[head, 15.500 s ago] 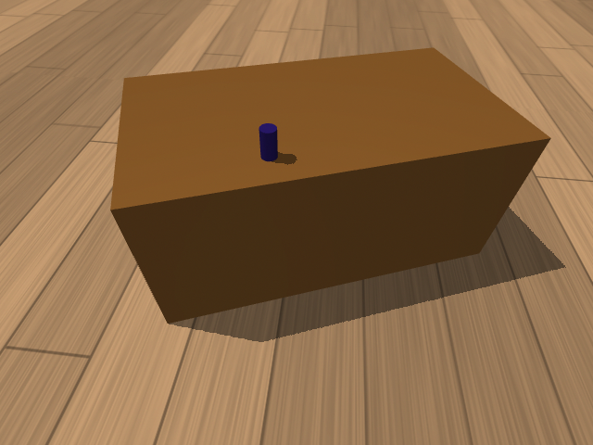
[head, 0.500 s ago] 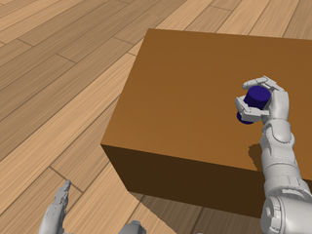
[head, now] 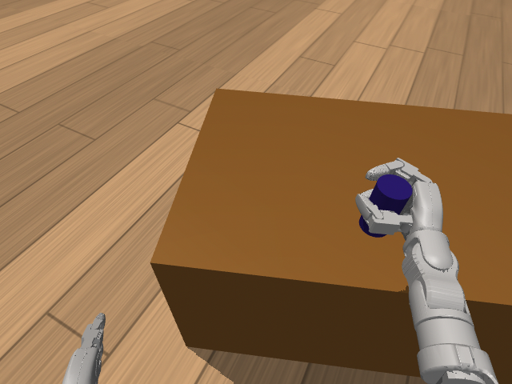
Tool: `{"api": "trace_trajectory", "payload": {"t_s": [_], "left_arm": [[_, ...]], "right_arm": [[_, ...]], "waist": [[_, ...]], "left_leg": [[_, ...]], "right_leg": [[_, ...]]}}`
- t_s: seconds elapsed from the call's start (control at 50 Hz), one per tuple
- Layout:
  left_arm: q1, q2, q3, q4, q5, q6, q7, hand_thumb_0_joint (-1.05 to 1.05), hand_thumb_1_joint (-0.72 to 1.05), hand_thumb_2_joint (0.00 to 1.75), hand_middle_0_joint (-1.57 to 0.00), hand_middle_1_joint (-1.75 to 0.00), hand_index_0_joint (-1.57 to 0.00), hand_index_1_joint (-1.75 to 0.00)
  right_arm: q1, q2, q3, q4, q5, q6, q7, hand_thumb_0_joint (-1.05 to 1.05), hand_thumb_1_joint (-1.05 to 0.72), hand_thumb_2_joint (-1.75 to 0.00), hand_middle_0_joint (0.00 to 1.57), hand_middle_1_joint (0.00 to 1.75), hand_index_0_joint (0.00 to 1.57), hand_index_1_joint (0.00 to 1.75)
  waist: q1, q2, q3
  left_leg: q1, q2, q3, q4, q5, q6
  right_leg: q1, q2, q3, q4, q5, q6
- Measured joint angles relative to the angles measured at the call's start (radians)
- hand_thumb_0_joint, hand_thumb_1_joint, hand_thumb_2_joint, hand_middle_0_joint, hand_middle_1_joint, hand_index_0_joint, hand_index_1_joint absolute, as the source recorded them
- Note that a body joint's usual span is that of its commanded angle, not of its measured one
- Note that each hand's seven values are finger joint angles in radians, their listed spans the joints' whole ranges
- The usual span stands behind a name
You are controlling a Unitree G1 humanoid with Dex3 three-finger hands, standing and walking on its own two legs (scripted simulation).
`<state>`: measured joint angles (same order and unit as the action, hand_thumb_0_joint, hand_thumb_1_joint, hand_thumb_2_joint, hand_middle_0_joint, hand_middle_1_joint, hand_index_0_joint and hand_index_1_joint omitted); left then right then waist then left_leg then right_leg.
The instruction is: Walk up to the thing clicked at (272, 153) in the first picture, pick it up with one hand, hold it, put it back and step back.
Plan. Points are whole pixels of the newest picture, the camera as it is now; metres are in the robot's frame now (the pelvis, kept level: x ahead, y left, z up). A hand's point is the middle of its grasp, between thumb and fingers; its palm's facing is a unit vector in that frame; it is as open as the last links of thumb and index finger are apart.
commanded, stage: lift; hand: right
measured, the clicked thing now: (383, 207) +0.39 -0.17 +0.10
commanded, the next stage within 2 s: hold in 0.54 s
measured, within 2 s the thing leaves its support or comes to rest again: neither
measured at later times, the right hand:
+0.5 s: hand (395, 204) +0.35 -0.17 +0.15, palm faces +0.11 +0.99 +0.00, open 6.9 cm
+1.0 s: hand (399, 207) +0.34 -0.16 +0.16, palm faces +0.10 +0.99 -0.02, open 6.9 cm
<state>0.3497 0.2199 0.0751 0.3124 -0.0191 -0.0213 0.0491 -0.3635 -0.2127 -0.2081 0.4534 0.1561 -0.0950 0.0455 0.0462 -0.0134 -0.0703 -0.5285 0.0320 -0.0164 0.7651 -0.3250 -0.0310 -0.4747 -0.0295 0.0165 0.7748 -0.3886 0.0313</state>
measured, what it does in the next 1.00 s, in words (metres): stands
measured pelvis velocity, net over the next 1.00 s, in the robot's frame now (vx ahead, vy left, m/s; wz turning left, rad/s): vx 0.01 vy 0.00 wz -0.01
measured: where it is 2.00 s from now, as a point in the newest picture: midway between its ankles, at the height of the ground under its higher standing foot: outside the picture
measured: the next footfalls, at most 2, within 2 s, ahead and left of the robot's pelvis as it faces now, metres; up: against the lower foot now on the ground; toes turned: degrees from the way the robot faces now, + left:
none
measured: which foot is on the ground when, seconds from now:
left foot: down 0.00-1.00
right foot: down 0.00-1.00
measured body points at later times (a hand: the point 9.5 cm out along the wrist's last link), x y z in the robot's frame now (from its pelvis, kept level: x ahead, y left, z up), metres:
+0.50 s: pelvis +0.00 +0.00 +0.01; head -0.01 +0.01 +0.46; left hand +0.16 +0.27 -0.05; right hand +0.34 -0.22 +0.15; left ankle +0.04 +0.14 -0.71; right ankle +0.00 -0.14 -0.71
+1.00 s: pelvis +0.01 +0.00 +0.02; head -0.01 +0.02 +0.47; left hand +0.17 +0.26 -0.05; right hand +0.33 -0.22 +0.16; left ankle +0.04 +0.14 -0.71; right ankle +0.00 -0.14 -0.71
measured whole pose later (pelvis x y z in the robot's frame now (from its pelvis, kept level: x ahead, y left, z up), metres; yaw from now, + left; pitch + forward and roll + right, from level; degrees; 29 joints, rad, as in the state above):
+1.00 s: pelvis +0.01 +0.00 +0.02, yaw -1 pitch +0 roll +0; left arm 0.26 0.22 0.10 0.53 -0.02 -0.09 0.06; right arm -0.16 -0.20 -0.18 0.09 0.19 0.11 0.04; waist 0.02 -0.04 -0.04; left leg -0.33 0.04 0.00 0.62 -0.28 -0.03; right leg -0.28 -0.03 0.03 0.61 -0.33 0.03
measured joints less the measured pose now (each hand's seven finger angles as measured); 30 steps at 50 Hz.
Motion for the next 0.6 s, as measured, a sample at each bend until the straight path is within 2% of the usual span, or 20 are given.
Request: {"api": "trace_trajectory", "payload": {"t_s": [0.12, 0.24, 0.4, 0.6], "left_arm": [[-0.004, -0.005, 0.005, 0.041, -0.003, -0.013, 0.008, -0.01, -0.52, 0.04, -0.04, -0.05, -0.05, -0.05], [-0.028, -0.003, 0.010, 0.095, -0.005, -0.012, 0.009, -0.01, -0.52, 0.04, -0.04, -0.05, -0.05, -0.05], [-0.031, -0.003, 0.011, 0.092, -0.005, -0.035, 0.018, -0.01, -0.53, 0.04, -0.04, -0.05, -0.05, -0.05], [-0.059, -0.001, 0.020, 0.158, -0.004, -0.040, 0.010, -0.01, -0.53, 0.05, -0.04, -0.05, -0.05, -0.05]], "right_arm": [[0.044, 0.003, 0.004, -0.071, 0.011, 0.018, -0.018, 0.00, 0.04, -1.16, 0.91, 1.13, 0.91, 1.12], [0.071, 0.001, 0.016, -0.116, 0.015, 0.056, -0.009, 0.00, 0.04, -1.16, 0.92, 1.13, 0.91, 1.12], [0.118, 0.011, 0.023, -0.193, 0.026, 0.088, -0.013, 0.00, 0.04, -1.16, 0.92, 1.13, 0.91, 1.12], [0.147, 0.006, 0.025, -0.251, 0.022, 0.143, -0.009, 0.00, 0.04, -1.16, 0.92, 1.13, 0.91, 1.12]], "waist": [[-0.009, 0.000, 0.005], [-0.013, -0.008, 0.017], [-0.018, -0.006, 0.018], [-0.020, -0.016, 0.026]], "left_leg": [[0.049, -0.001, 0.002, -0.033, 0.012, 0.002], [0.073, 0.001, 0.002, -0.054, 0.023, 0.002], [0.114, 0.002, 0.005, -0.081, 0.029, 0.002], [0.141, 0.004, 0.008, -0.105, 0.037, 0.000]], "right_leg": [[0.051, -0.001, 0.000, -0.038, 0.015, 0.002], [0.074, 0.000, -0.001, -0.060, 0.028, 0.001], [0.116, 0.000, 0.001, -0.090, 0.036, 0.002], [0.140, 0.002, 0.003, -0.111, 0.044, 0.001]]}}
